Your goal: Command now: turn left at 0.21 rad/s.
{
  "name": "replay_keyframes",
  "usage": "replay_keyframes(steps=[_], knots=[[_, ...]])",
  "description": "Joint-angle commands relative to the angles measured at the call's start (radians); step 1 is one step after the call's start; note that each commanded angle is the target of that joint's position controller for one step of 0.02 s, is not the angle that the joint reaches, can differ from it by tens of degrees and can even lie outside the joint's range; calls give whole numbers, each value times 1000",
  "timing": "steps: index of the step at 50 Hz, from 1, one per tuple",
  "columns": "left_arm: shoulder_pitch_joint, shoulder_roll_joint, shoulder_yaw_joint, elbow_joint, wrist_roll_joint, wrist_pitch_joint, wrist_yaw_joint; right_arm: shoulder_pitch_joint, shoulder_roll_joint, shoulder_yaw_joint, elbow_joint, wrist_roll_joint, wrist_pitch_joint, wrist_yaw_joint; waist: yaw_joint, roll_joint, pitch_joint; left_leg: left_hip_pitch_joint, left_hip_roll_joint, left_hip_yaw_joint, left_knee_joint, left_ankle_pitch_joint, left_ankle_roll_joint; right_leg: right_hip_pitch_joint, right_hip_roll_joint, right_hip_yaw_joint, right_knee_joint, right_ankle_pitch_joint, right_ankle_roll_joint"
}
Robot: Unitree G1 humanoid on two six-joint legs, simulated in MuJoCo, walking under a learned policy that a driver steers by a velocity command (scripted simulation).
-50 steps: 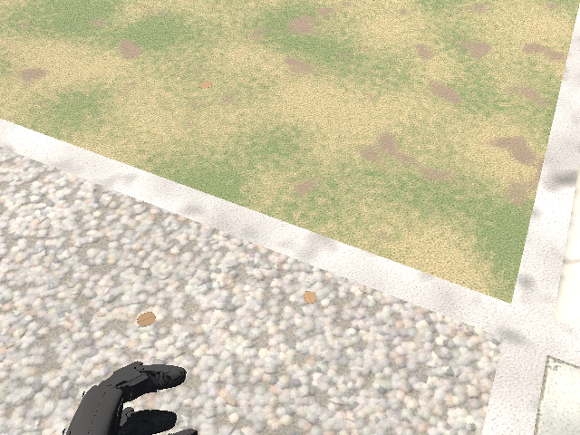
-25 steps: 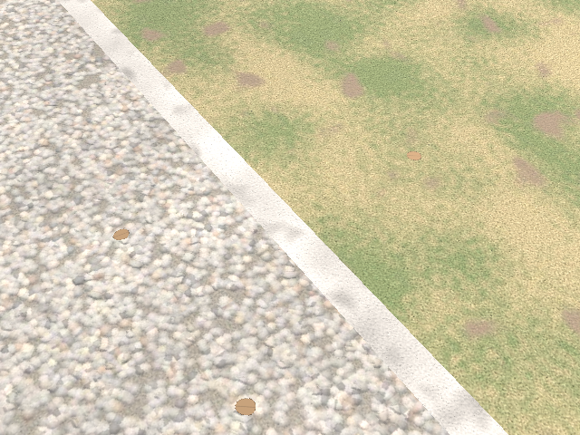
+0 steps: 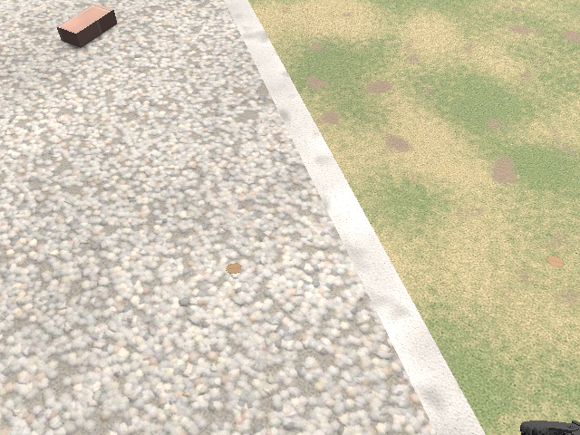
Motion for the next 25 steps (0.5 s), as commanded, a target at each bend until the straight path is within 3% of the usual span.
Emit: replay_keyframes(steps=[1,2,3,4,5,6,7,8,9,11,13,16,17,18,19,20,21,23,25], knots=[[-46,165,32,-83,38,-22,-1,92,-107,-35,-57,0,-27,3,-80,-278,-67,-62,30,40,131,-305,-24,105,-342,352,-215,487,-247],[-46,133,28,-94,31,-24,3,38,-166,-52,-59,-4,-35,-1,-31,-249,-69,-84,75,55,268,-364,-64,86,-379,408,-239,441,-303],[-32,133,31,-91,17,-24,8,0,-182,-63,-55,7,-34,-3,-10,-193,-68,-118,84,66,374,-353,-85,115,-350,377,-223,420,-292],[-32,140,32,-92,4,-21,14,9,-160,-63,-33,10,-25,-6,-13,-141,-69,-139,91,73,446,-339,-104,132,-314,323,-204,423,-267],[-38,136,30,-92,-8,-19,18,23,-135,-58,-23,6,-16,-7,-18,-126,-64,-153,107,69,486,-316,-119,145,-298,290,-190,443,-251],[-11,107,20,-79,-11,-14,19,58,-81,-39,-4,5,-12,-1,-23,-107,-104,-137,134,101,439,-265,-122,166,-253,247,-226,202,-217],[37,139,34,-64,-26,-2,16,53,-61,-29,-4,13,-16,10,2,-161,-86,-172,130,186,393,-233,-120,188,-208,240,-281,-109,-199],[66,161,42,-60,-35,8,19,17,-66,-28,-16,24,-27,20,29,-219,-51,-197,135,230,355,-218,-112,182,-205,265,-325,-276,-200],[81,162,42,-63,-33,12,21,-18,-74,-29,-25,32,-38,25,44,-235,-24,-192,147,243,306,-212,-99,164,-215,285,-352,-343,-206],[97,165,43,-68,-31,1,21,-38,-63,-24,-24,36,-68,29,47,-216,-2,-109,156,253,150,-216,-60,124,-224,277,-374,-331,-208],[104,172,45,-66,-41,-13,15,-11,-61,-25,-2,34,-98,29,35,-212,3,-2,148,272,15,-210,-28,86,-224,252,-369,-289,-217],[80,157,36,-72,-57,-19,3,78,-51,-26,50,35,-126,30,-23,-157,17,195,141,316,-221,-22,20,-24,-200,205,-289,-271,-210],[92,136,45,-57,19,0,-16,182,-51,-14,88,-56,-111,36,-65,-60,-38,420,114,310,-235,-68,26,-137,-112,110,-174,-296,-164],[-11,61,27,-106,29,-1,-22,335,-102,-28,120,-64,-116,33,-156,88,-52,593,292,89,-301,-234,47,-352,-21,2,100,-263,-116],[-121,6,5,-195,16,-15,-30,406,-246,-60,120,-57,-112,29,-191,258,-17,655,530,-306,-427,-491,135,-637,38,-87,315,-277,-87],[-188,60,14,-228,32,-19,-33,409,-247,-70,134,-50,-109,22,-193,147,50,577,597,-419,-433,-550,219,-738,-48,-8,422,-197,-93],[-175,76,20,-212,23,-22,-43,347,-197,-53,128,-37,-112,26,-146,88,81,558,541,-338,-422,-506,204,-758,-78,9,470,-105,-82],[-84,102,26,-176,29,-23,-64,275,-159,-32,118,-28,-121,30,-81,107,44,470,451,-195,-454,-427,165,-649,-94,-16,474,-38,-54],[-85,99,23,-173,34,-11,-81,268,-146,-24,134,-20,-135,29,-65,119,75,370,402,-97,-515,-344,164,-582,-92,-44,456,34,-28]])
Keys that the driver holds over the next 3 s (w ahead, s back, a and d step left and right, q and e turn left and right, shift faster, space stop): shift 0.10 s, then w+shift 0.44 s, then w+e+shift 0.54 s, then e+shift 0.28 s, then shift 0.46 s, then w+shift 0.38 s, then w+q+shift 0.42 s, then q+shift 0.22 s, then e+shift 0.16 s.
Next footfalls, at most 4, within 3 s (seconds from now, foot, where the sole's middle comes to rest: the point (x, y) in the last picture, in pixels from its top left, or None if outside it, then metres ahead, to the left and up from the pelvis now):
0.36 left None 0.04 0.12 -0.76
0.74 right None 0.42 -0.13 -0.77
1.20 left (343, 287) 0.89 -0.09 -0.77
1.62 right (456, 292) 0.88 -0.39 -0.77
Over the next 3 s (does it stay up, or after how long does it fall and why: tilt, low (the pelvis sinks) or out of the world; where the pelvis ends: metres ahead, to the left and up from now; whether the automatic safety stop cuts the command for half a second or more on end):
stays up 1.33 -0.63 -0.01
